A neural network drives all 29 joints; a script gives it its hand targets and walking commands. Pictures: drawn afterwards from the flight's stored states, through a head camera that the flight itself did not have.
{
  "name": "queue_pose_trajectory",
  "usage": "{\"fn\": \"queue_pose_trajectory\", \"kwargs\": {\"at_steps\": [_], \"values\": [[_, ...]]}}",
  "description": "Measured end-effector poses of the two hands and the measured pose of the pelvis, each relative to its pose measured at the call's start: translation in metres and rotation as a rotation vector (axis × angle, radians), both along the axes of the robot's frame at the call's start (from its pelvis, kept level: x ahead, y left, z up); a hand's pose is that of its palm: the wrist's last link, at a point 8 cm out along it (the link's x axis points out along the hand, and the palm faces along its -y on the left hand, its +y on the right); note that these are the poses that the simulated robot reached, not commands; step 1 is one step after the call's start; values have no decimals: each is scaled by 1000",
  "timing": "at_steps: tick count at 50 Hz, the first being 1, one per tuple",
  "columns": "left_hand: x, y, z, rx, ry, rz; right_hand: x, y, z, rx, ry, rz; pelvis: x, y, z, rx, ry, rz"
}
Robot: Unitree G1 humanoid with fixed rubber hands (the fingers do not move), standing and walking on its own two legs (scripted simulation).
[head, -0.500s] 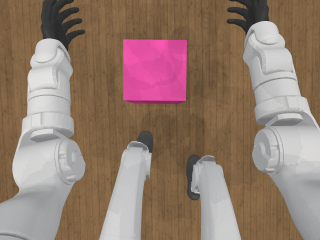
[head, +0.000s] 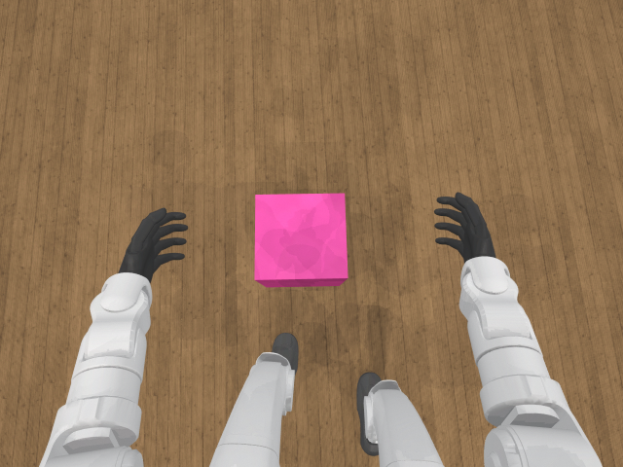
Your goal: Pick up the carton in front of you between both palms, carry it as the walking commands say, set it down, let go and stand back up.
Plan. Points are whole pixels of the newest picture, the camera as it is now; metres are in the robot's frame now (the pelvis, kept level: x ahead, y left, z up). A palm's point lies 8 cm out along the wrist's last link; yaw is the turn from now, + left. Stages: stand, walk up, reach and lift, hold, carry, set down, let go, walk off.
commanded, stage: let go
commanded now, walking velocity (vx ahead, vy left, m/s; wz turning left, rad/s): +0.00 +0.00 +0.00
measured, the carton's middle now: (301, 245) +0.45 +0.08 -0.59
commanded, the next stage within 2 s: stand in 0.94 s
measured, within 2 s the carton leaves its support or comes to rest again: neither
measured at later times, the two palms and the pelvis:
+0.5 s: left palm (137, 385) +0.19 +0.21 -0.01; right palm (601, 385) +0.23 -0.25 -0.02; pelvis +0.05 -0.03 +0.06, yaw +2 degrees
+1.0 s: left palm (115, 374) +0.20 +0.23 -0.02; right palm (600, 398) +0.22 -0.26 -0.02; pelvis +0.06 -0.02 +0.05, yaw +2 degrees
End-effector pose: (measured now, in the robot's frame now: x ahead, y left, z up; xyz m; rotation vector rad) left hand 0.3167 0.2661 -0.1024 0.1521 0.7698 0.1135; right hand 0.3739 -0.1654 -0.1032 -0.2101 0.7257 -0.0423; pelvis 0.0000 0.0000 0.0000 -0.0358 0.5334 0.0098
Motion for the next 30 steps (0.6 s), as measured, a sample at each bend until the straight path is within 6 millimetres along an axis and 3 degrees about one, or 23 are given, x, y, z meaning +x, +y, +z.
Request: {"fn": "queue_pose_trajectory", "kwargs": {"at_steps": [18,23,30], "values": [[-112,-42,77,-3,28,8,-111,-63,69,11,34,6,38,-17,49,42,-366,13],[-123,-54,88,-1,28,-4,-134,-82,83,9,35,0,45,-28,55,58,-466,12],[-114,-66,90,-5,27,-30,-155,-102,94,1,53,-19,50,-38,57,68,-555,7]]}}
